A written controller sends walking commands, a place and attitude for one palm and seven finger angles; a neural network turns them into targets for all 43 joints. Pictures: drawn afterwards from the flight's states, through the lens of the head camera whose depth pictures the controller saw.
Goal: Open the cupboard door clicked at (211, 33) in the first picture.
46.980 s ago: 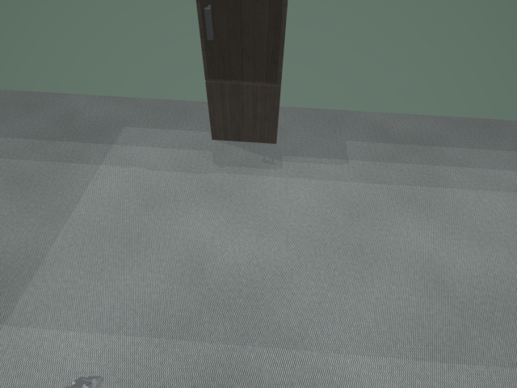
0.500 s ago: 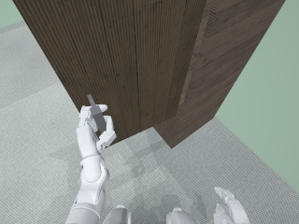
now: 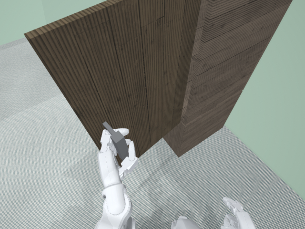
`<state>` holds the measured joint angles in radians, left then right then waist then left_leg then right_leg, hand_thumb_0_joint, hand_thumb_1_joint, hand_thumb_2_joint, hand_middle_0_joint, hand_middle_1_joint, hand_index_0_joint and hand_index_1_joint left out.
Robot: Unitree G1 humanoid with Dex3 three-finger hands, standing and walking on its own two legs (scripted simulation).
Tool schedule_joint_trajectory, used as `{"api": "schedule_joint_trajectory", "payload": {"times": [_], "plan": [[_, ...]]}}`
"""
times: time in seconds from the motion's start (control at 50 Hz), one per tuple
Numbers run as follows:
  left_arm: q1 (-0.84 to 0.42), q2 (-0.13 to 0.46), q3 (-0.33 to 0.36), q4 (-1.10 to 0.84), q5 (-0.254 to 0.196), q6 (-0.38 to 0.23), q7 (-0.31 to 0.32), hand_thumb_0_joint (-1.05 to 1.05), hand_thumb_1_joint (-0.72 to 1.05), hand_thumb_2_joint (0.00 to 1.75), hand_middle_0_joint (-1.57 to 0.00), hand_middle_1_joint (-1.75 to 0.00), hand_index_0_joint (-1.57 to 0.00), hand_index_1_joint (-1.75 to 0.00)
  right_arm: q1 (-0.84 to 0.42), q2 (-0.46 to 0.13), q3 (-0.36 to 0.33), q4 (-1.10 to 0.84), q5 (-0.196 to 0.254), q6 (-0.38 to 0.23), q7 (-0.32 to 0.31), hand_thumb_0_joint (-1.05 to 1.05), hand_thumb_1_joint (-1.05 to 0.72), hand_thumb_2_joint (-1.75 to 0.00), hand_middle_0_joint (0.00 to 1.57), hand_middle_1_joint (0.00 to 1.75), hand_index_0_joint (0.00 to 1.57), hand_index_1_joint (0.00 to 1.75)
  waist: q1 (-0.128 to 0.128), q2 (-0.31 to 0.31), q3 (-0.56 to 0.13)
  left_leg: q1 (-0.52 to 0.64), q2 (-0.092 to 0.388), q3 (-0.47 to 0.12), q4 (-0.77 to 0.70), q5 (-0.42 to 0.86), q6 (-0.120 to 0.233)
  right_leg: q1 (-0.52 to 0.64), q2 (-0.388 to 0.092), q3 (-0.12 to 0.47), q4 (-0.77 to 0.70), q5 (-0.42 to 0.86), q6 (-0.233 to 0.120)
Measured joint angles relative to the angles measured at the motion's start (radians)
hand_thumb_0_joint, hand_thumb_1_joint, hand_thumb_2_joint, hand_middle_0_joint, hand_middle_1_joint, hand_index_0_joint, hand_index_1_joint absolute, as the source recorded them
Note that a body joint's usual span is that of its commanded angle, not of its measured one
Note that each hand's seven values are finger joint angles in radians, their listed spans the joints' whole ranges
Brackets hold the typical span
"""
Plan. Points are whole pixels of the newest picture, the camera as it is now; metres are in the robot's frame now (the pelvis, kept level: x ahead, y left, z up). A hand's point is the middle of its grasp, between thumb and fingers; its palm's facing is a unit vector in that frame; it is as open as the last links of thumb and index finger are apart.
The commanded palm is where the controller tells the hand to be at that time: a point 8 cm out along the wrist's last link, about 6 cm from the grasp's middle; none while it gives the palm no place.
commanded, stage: open thumb and fingers to let go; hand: left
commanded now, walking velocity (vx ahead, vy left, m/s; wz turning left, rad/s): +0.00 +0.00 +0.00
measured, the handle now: (116, 142) +0.34 +0.11 +0.02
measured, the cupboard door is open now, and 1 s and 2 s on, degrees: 99 99 100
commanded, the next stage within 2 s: slide the hand sideways off the handle in 0.76 s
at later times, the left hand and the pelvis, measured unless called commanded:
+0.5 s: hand (128, 156) +0.30 +0.07 +0.03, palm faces +0.32 -0.95 -0.02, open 13.0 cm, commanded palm +0.25 +0.11 +0.03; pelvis -0.02 +0.01 +0.00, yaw +0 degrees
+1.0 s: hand (128, 166) +0.27 +0.07 +0.02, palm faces -0.06 -0.99 -0.09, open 15.9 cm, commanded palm +0.25 +0.11 +0.03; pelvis -0.02 +0.02 -0.01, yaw +0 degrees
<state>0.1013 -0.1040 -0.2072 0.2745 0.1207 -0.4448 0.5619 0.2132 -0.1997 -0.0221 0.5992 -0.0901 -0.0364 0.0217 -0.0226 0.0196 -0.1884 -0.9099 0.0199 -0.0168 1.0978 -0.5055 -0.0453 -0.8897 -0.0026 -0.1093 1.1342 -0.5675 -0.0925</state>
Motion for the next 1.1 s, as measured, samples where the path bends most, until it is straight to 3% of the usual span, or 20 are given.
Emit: {"api": "schedule_joint_trajectory", "payload": {"times": [0.18, 0.42, 0.52, 0.76, 0.88, 0.92, 0.96, 1.0, 1.04, 1.1], "plan": [[-0.085, -0.007, 0.036, 0.063, -0.021, 0.022, 0.002, 0.0, 0.49, 0.71, -0.36, -1.31, -0.36, -1.32, -0.038, 0.011, 0.006, 0.007, 0.005, -0.005, -0.011, 0.01, -0.91, -0.9, 0.2, 0.3, 0.2, 0.3, 0.014, 0.004, 0.005, -0.022, -0.006, -0.005, 0.017, 0.011, 0.0, -0.021, -0.007, -0.005, 0.021, 0.006, -0.002], [-0.115, -0.012, 0.019, 0.094, -0.017, 0.023, 0.008, 0.0, -0.17, 0.44, -0.32, -1.23, -0.33, -1.24, -0.027, 0.017, 0.013, -0.001, 0.006, -0.004, -0.004, 0.01, -0.91, -0.9, 0.2, 0.3, 0.2, 0.3, 0.016, 0.008, 0.001, -0.028, -0.007, 0.002, 0.026, 0.015, 0.01, -0.025, -0.008, 0.002, 0.021, 0.018, 0.009], [-0.109, -0.011, 0.016, 0.089, -0.013, 0.027, 0.018, 0.0, -0.36, 0.36, -0.3, -1.15, -0.31, -1.15, -0.017, 0.016, 0.012, 0.0, 0.005, -0.005, -0.004, 0.01, -0.91, -0.9, 0.2, 0.3, 0.2, 0.3, 0.015, 0.007, 0.002, -0.026, -0.005, 0.005, 0.029, 0.013, 0.016, -0.021, -0.006, 0.006, 0.017, 0.022, 0.014], [-0.137, -0.009, -0.024, 0.102, 0.007, 0.034, 0.042, -0.01, -0.49, 0.3, -0.23, -0.68, -0.24, -0.68, -0.026, 0.019, 0.016, 0.004, 0.003, -0.008, -0.003, 0.01, -0.91, -0.9, 0.2, 0.3, 0.2, 0.3, 0.012, 0.01, 0.01, -0.041, -0.005, 0.008, 0.047, 0.009, 0.027, -0.031, -0.006, 0.009, 0.023, 0.027, 0.024], [-0.146, -0.011, -0.023, 0.107, -0.004, 0.045, 0.033, -0.01, -0.49, 0.3, -0.32, -0.54, -0.3, -0.59, -0.034, 0.024, 0.022, 0.005, 0.003, -0.006, -0.003, 0.01, -0.91, -0.9, 0.2, 0.3, 0.2, 0.3, 0.016, 0.01, 0.01, -0.039, -0.006, 0.009, 0.044, 0.013, 0.029, -0.028, -0.007, 0.009, 0.018, 0.032, 0.026], [-0.13, 0.011, -0.019, 0.09, 0.0, 0.037, -0.034, -0.01, -0.49, 0.3, -0.32, -0.5, -0.27, -0.56, -0.031, 0.023, 0.028, -0.005, 0.009, -0.002, 0.002, 0.01, -0.91, -0.9, 0.2, 0.3, 0.2, 0.3, 0.013, 0.006, 0.011, -0.041, -0.01, 0.009, 0.045, 0.015, 0.031, -0.031, -0.011, 0.009, 0.023, 0.031, 0.027], [-0.107, 0.067, -0.019, 0.064, -0.012, 0.014, -0.177, -0.01, -0.49, 0.3, -0.29, -0.46, -0.23, -0.51, -0.018, 0.016, 0.028, -0.027, 0.02, 0.004, 0.002, 0.01, -0.91, -0.9, 0.2, 0.3, 0.2, 0.3, 0.013, 0.006, 0.011, -0.048, -0.013, 0.007, 0.054, 0.013, 0.032, -0.037, -0.014, 0.007, 0.032, 0.027, 0.027], [-0.094, 0.132, -0.03, 0.041, -0.052, -0.004, -0.33, -0.01, -0.49, 0.3, -0.26, -0.42, -0.19, -0.46, -0.008, 0.005, 0.026, -0.047, 0.038, 0.007, -0.001, 0.01, -0.91, -0.9, 0.2, 0.3, 0.2, 0.3, 0.015, 0.013, 0.017, -0.051, -0.014, 0.005, 0.066, 0.009, 0.034, -0.037, -0.016, 0.005, 0.041, 0.023, 0.028], [-0.085, 0.17, -0.04, 0.02, -0.116, -0.006, -0.443, -0.01, -0.49, 0.3, -0.23, -0.38, -0.16, -0.42, -0.002, -0.009, 0.025, -0.062, 0.059, 0.008, -0.008, 0.01, -0.91, -0.9, 0.2, 0.3, 0.2, 0.3, 0.015, 0.022, 0.027, -0.047, -0.014, 0.005, 0.074, 0.003, 0.037, -0.031, -0.015, 0.006, 0.045, 0.02, 0.031], [-0.069, 0.159, -0.03, -0.006, -0.185, 0.013, -0.5, -0.01, -0.5, 0.3, -0.2, -0.35, -0.14, -0.37, 0.005, -0.024, 0.023, -0.08, 0.077, 0.01, -0.014, 0.01, -0.91, -0.9, 0.2, 0.3, 0.2, 0.3, 0.015, 0.028, 0.035, -0.04, -0.012, 0.013, 0.076, 0.0, 0.042, -0.027, -0.014, 0.014, 0.045, 0.022, 0.037]]}}
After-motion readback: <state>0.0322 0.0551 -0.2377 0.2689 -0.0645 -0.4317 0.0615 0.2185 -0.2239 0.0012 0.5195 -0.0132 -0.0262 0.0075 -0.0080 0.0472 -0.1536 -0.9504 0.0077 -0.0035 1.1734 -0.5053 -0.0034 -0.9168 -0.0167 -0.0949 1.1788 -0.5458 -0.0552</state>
